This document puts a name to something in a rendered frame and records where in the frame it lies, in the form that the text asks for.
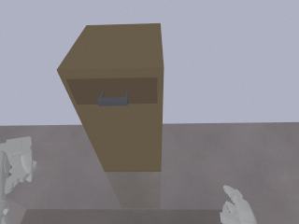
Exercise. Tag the robot left hand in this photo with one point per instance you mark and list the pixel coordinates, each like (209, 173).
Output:
(18, 153)

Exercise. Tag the robot right hand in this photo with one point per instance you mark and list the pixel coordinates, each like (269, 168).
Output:
(240, 213)

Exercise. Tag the left robot forearm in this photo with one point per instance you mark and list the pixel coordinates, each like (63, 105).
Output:
(4, 208)

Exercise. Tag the cabinet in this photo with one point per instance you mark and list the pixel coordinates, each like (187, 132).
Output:
(125, 138)

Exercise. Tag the drawer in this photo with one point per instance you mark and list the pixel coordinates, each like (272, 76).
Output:
(141, 90)

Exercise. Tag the handle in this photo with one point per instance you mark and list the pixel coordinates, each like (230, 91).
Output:
(113, 101)

